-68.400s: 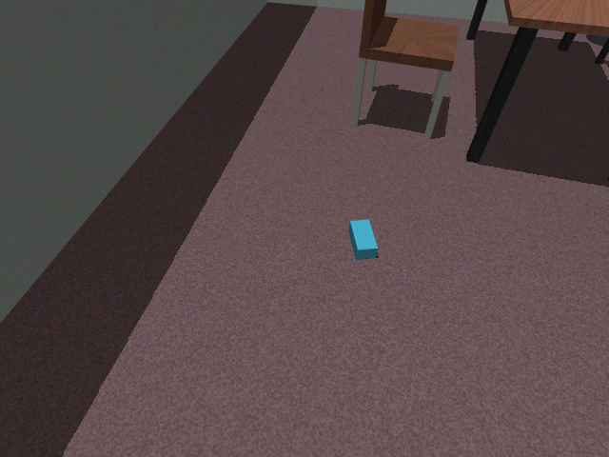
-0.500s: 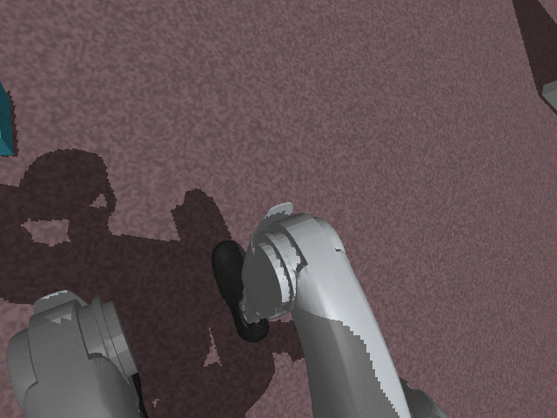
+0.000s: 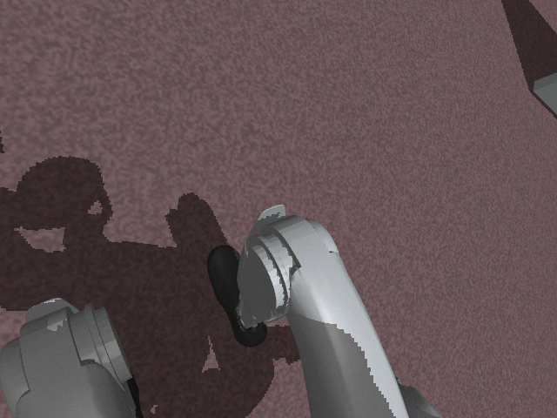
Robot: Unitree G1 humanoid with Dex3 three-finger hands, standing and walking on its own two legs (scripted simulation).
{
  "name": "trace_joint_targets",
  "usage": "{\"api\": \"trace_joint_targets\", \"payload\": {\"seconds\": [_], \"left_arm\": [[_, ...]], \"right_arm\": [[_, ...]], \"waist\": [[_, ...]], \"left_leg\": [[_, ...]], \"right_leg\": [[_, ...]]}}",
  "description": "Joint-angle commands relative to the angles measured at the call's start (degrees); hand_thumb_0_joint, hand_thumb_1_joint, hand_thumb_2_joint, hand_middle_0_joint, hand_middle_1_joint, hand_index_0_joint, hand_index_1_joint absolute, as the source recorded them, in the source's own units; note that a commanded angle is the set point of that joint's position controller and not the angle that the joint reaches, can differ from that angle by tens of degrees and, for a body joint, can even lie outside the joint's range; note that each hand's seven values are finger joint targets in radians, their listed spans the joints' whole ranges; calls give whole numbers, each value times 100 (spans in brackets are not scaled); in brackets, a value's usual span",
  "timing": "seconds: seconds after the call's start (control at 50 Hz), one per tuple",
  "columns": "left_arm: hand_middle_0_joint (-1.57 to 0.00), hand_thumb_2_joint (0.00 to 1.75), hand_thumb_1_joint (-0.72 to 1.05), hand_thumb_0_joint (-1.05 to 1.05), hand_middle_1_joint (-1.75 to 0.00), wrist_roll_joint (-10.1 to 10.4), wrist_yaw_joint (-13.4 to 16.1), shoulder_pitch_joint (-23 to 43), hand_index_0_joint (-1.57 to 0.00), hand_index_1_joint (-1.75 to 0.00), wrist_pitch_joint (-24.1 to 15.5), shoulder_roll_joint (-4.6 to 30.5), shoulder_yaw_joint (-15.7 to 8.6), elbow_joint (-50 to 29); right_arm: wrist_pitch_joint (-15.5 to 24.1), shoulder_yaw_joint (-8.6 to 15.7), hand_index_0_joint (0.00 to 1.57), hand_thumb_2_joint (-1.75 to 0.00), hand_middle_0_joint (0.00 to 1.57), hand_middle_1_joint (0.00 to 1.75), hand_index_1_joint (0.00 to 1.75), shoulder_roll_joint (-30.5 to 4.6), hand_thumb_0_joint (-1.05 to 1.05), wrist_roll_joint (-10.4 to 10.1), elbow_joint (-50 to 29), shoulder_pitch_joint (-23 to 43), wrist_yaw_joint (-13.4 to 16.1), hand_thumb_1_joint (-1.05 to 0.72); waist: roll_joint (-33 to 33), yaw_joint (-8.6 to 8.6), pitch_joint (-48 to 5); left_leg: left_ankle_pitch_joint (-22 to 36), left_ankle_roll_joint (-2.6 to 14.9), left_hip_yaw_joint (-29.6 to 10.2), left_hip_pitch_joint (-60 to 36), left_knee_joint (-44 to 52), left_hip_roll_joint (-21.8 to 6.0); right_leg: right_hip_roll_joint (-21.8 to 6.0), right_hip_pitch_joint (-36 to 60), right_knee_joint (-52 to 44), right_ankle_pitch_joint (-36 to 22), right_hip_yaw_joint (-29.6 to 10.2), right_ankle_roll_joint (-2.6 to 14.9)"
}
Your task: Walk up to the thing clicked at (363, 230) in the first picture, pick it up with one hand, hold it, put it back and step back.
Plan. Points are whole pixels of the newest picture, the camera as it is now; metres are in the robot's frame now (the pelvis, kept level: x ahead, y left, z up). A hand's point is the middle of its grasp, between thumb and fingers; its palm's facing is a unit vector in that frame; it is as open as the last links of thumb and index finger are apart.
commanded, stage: crouch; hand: left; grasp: from above
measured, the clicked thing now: out of the picture +0.57 +0.25 -0.24
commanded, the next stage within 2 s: none
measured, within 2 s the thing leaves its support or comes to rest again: neither
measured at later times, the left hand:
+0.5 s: hand out of the picture +0.56 +0.24 -0.19, palm faces -0.47 -0.02 -0.88, open 11.0 cm
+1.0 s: hand out of the picture +0.57 +0.24 -0.16, palm faces -0.45 -0.01 -0.89, open 11.0 cm
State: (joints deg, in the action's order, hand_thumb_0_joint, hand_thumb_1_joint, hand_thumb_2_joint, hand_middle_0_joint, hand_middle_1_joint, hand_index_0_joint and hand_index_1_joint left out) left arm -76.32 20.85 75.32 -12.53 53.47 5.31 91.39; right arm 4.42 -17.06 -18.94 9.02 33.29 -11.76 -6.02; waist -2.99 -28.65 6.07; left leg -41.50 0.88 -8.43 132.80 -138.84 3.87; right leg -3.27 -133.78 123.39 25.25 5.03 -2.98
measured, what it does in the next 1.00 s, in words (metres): stands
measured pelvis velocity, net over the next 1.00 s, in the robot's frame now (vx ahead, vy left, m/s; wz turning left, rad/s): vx -0.01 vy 0.01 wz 0.00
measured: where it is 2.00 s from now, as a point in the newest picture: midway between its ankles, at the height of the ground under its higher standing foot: (188, 364)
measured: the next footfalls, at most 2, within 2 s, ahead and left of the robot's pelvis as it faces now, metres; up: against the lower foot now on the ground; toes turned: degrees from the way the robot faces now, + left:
none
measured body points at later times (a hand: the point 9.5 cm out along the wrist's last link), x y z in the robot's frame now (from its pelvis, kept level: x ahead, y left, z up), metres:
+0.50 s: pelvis -0.01 +0.00 +0.01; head +0.29 +0.10 +0.33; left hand +0.58 +0.24 -0.14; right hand +0.00 -0.26 -0.04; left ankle +0.06 +0.11 -0.30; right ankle +0.16 -0.13 -0.30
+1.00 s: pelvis -0.01 +0.01 +0.01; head +0.29 +0.10 +0.34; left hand +0.59 +0.24 -0.11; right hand +0.00 -0.25 -0.05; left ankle +0.06 +0.11 -0.30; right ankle +0.16 -0.13 -0.30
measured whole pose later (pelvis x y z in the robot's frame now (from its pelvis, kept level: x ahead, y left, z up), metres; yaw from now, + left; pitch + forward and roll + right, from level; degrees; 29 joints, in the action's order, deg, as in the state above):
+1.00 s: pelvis -0.01 +0.01 +0.01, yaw +0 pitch +36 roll -13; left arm -74.6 11.1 77.7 -13.3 54.3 6.9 84.5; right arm -1.7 -16.5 -18.9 7.7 30.9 -12.3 -4.4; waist -1.8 -27.1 5.2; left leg -39.7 2.2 -7.2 132.9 -136.4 4.1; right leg -3.6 -132.8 121.0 24.7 4.3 -2.6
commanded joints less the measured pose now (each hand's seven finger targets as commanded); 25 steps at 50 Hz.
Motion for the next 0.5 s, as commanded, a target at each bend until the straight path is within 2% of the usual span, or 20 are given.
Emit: {"api": "trace_joint_targets", "payload": {"seconds": [0.0, 0.04, 0.06, 0.08, 0.12, 0.14, 0.18, 0.24, 0.26, 0.34, 0.4, 0.44, 0.48], "left_arm": [[-82, 77, 44, 0, -73, 130, 243, 2658, -84, -72, 42, 1186, -190, -1350], [-82, 78, 44, 0, -75, 172, 167, 2423, -84, -73, 68, 1007, -99, -1034], [-82, 77, 46, 0, -75, 169, 125, 2454, -85, -73, 60, 993, -71, -1078], [-82, 76, 45, 0, -74, 190, 89, 2515, -84, -72, 55, 1051, -78, -1235], [-82, 75, 45, 0, -73, 166, -17, 2544, -84, -71, 69, 1051, -72, -1251], [-82, 74, 45, 0, -74, 216, -97, 2425, -85, -71, 57, 905, 13, -1235], [-82, 78, 45, 0, -74, 224, -224, 2399, -84, -73, 46, 987, -27, -1296], [-80, 77, 43, 0, -75, 290, -383, 2621, -83, -73, -34, 1088, -85, -1705], [-78, 74, 41, 0, -76, 307, -415, 2582, -81, -73, -41, 1061, -72, -1644], [-80, 77, 45, 0, -77, 309, -488, 2556, -83, -75, -156, 1098, -77, -1721], [-81, 79, 45, 0, -77, 242, -477, 2707, -84, -75, -221, 1197, -120, -1990], [-83, 81, 46, 0, -76, 252, -454, 2675, -85, -74, -228, 1095, -99, -1930], [-83, 81, 47, 0, -77, 234, -412, 2805, -85, -75, -262, 1149, -104, -2087]], "right_arm": [[-121, 605, 20, -90, 20, 30, 30, -1803, 0, -53, 130, -1381, 64, -91], [-158, 592, 20, -90, 20, 30, 30, -1823, 0, -41, 186, -1380, 72, -91], [-168, 595, 20, -90, 20, 30, 30, -1824, 0, -49, 181, -1393, 77, -91], [-190, 594, 20, -90, 20, 30, 30, -1811, 0, -68, 167, -1358, 87, -91], [-228, 616, 20, -90, 20, 30, 30, -1854, 0, -73, 152, -1416, 88, -91], [-248, 598, 20, -90, 20, 30, 30, -1803, 0, -48, 123, -1379, 74, -92], [-294, 638, 20, -90, 20, 30, 30, -1893, 0, -58, 84, -1419, 98, -91], [-357, 635, 20, -90, 20, 30, 30, -1900, 0, -38, 11, -1447, 123, -92], [-383, 641, 20, -90, 20, 30, 30, -1896, 0, -44, 23, -1402, 135, -92], [-479, 628, 20, -90, 20, 30, 30, -1934, 0, -36, -59, -1397, 161, -91], [-507, 640, 20, -90, 20, 30, 30, -1894, 0, -52, -52, -1420, 174, -91], [-513, 635, 20, -91, 20, 30, 30, -1881, 0, -46, -57, -1411, 166, -92], [-535, 637, 20, -91, 20, 30, 30, -1873, 0, -61, -62, -1414, 173, -91]], "waist": [[3425, -248, -4626], [3193, -274, -4395], [3174, -315, -4304], [3269, -251, -4422], [3334, -281, -4385], [3116, -293, -4317], [3021, -299, -4108], [3193, -298, -4263], [3293, -205, -4277], [3157, -256, -4216], [3417, -207, -4414], [3490, -207, -4420], [3586, -238, -4501]], "left_leg": [[1676, -55, 400, -2794, 1802, -186], [1605, -27, 428, -2570, 1743, -171], [1547, -33, 407, -2516, 1773, -176], [1602, -45, 395, -2683, 1811, -185], [1812, -96, 334, -2804, 1805, -204], [1718, -66, 371, -2682, 1755, -186], [1653, -76, 374, -2542, 1751, -181], [1730, -128, 327, -2857, 1835, -197], [1730, -151, 306, -2948, 1869, -203], [1582, -128, 293, -2777, 1835, -188], [1691, -161, 267, -3113, 1892, -202], [1800, -183, 241, -3210, 1907, -208], [1778, -170, 239, -3248, 1937, -211]], "right_leg": [[235, 3262, -658, -773, 496, 461], [250, 3211, -708, -733, 515, 468], [262, 3161, -716, -660, 540, 478], [270, 3158, -685, -672, 538, 486], [234, 3043, -675, -758, 557, 499], [249, 3154, -698, -705, 556, 503], [216, 3065, -774, -622, 532, 516], [205, 3106, -797, -611, 537, 521], [208, 2967, -758, -572, 541, 544], [198, 2982, -816, -485, 554, 538], [180, 2938, -778, -540, 548, 530], [172, 2861, -729, -615, 560, 538], [190, 2884, -747, -611, 571, 523]]}}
